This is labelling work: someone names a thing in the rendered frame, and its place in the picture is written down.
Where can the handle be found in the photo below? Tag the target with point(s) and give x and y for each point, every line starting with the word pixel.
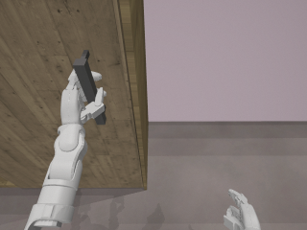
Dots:
pixel 87 83

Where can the robot left hand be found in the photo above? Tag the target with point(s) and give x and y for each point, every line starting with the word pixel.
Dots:
pixel 72 102

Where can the robot right hand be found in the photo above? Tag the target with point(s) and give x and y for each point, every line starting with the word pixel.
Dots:
pixel 243 218

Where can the left robot forearm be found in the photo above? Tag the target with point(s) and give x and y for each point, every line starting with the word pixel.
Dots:
pixel 55 203

